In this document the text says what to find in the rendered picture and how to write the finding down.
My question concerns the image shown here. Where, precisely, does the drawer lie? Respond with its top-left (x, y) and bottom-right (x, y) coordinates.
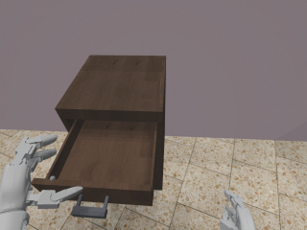
top-left (31, 119), bottom-right (158, 206)

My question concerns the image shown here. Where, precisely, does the robot left forearm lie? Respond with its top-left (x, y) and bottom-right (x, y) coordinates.
top-left (0, 210), bottom-right (30, 230)

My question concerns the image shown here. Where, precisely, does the handle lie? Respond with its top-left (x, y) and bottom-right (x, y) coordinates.
top-left (71, 194), bottom-right (109, 219)

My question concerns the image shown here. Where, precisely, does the cabinet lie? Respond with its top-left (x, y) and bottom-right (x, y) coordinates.
top-left (55, 55), bottom-right (166, 191)

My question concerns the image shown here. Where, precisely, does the robot left hand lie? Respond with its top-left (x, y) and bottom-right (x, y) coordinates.
top-left (0, 134), bottom-right (83, 214)

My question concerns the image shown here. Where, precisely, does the robot right hand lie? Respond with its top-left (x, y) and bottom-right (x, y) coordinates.
top-left (220, 189), bottom-right (257, 230)

